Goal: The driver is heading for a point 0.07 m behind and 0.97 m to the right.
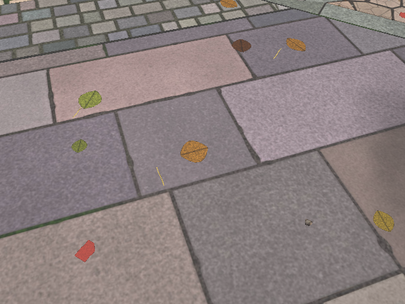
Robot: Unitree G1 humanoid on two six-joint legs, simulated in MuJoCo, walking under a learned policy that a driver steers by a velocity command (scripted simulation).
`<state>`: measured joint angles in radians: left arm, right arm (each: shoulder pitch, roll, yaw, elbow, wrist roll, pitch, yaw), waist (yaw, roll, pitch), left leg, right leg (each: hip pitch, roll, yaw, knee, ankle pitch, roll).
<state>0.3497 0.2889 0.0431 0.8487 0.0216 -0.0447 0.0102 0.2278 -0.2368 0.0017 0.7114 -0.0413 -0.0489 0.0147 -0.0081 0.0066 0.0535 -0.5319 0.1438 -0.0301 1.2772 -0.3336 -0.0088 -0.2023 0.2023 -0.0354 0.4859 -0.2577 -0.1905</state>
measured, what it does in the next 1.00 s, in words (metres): walks ahead, turning right: left foot, then right foot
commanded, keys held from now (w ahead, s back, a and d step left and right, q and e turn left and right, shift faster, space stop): w+shift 0.14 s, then shift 0.08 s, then e+shift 0.50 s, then w+e+shift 0.28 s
